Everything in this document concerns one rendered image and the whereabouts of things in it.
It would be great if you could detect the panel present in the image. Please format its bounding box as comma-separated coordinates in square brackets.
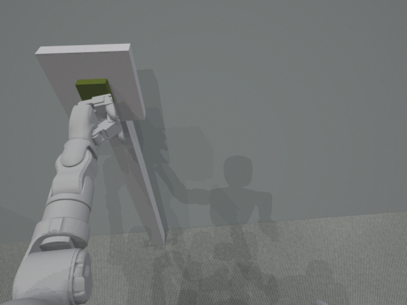
[35, 43, 165, 247]

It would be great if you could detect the left robot hand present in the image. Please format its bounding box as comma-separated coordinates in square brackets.
[69, 93, 125, 150]

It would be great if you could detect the robot left forearm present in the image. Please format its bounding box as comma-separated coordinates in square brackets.
[12, 139, 99, 300]

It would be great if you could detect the button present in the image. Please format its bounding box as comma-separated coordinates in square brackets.
[75, 78, 114, 102]

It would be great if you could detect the left robot upper arm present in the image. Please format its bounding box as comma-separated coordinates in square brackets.
[0, 248, 93, 305]

